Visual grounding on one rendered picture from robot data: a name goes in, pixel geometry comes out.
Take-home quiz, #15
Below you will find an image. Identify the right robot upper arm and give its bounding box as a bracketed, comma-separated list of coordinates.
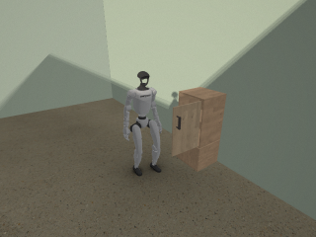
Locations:
[125, 89, 137, 112]

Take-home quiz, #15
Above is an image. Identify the humanoid robot head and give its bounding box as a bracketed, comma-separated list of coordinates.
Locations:
[136, 71, 150, 91]

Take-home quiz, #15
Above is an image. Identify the left robot upper arm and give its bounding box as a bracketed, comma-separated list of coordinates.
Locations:
[149, 87, 157, 108]

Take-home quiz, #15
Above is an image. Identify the left robot hand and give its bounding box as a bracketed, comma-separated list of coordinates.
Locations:
[156, 120, 163, 133]

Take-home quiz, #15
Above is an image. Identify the cupboard door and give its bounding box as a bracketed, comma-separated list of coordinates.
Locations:
[171, 101, 201, 157]

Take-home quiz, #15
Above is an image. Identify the right robot hand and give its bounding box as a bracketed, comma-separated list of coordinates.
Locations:
[122, 127, 130, 141]

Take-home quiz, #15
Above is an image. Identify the left robot forearm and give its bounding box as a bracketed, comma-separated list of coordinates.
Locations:
[151, 106, 159, 121]

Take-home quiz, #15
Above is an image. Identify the handle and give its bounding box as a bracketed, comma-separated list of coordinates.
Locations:
[176, 116, 182, 130]

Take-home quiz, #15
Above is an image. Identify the right robot foot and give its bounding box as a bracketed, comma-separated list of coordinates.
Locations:
[132, 165, 142, 177]

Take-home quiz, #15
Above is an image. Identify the right robot forearm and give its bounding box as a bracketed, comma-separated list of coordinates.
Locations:
[123, 106, 129, 127]

